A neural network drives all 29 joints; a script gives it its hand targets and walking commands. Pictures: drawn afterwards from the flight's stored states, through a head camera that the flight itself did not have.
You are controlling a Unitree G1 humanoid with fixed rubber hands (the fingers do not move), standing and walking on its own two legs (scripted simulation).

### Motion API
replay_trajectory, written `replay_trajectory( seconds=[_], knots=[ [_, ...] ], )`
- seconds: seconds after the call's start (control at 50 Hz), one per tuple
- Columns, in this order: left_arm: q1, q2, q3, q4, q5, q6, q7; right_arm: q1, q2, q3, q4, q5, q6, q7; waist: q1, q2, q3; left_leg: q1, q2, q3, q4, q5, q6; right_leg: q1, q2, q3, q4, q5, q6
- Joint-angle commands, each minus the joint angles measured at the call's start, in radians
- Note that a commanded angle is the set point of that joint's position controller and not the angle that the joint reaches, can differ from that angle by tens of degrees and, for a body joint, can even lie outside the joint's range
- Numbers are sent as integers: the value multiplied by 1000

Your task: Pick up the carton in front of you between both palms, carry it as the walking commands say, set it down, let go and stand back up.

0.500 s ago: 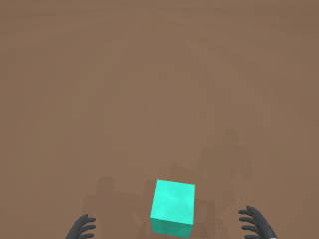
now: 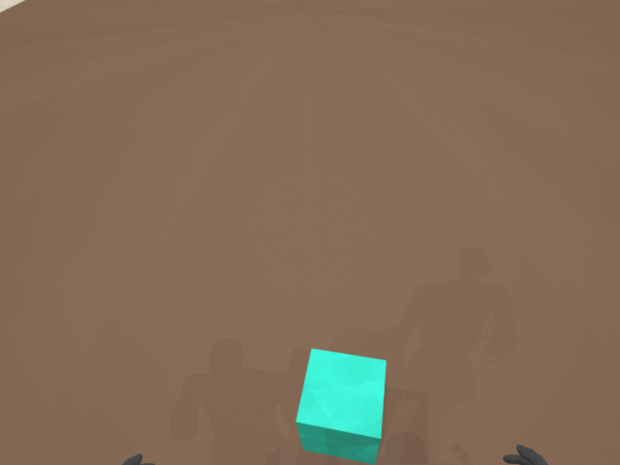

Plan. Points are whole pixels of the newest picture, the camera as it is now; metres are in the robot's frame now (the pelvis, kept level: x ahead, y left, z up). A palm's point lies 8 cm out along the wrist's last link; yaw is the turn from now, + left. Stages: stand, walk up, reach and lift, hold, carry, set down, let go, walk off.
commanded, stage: stand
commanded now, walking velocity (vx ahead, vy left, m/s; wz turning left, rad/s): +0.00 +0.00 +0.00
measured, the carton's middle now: (343, 406) +0.44 -0.04 -0.64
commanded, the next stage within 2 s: none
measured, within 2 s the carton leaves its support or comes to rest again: neither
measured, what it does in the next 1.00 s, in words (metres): stands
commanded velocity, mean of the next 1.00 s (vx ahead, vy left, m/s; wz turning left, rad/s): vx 0.00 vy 0.00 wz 0.00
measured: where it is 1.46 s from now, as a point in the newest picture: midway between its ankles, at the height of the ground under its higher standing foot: outside the picture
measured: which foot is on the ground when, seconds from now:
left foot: down 0.00-1.00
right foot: down 0.00-1.00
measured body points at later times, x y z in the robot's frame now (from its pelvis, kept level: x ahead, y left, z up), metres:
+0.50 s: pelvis -0.02 +0.00 +0.00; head -0.01 -0.02 +0.45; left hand +0.10 +0.29 -0.10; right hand +0.08 -0.30 -0.12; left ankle -0.04 +0.15 -0.73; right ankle +0.00 -0.10 -0.73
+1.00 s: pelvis -0.03 +0.01 +0.01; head -0.03 -0.01 +0.46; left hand +0.09 +0.30 -0.10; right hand +0.05 -0.30 -0.12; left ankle -0.04 +0.15 -0.73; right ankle +0.00 -0.10 -0.73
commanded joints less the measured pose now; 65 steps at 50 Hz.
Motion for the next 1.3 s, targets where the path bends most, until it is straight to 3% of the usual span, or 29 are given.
replay_trajectory(
  seconds=[0.0,0.62,1.28],
  knots=[
    [-19,161,40,-48,-1,-14,4,-7,-121,-27,-45,1,-15,-7,0,-53,-44,-26,42,-20,-54,217,18,42,-102,96,-100,273,0],
    [-60,198,24,87,-14,-14,-3,-12,-171,-4,102,11,-25,-11,-3,-52,-4,-23,74,-33,-142,141,29,41,-113,130,-178,145,4],
    [-74,225,0,174,-22,-15,0,-37,-194,4,181,17,-24,-6,-5,-51,-12,-3,92,-30,-186,144,36,48,-121,147,-204,181,7]
  ],
)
